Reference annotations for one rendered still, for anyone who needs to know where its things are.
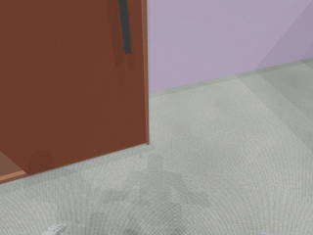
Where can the wardrobe door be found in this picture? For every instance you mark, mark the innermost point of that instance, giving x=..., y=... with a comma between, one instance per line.
x=7, y=166
x=68, y=92

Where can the handle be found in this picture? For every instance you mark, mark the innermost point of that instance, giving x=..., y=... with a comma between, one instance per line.
x=124, y=24

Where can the robot left hand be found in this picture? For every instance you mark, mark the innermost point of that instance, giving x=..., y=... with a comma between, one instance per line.
x=55, y=229

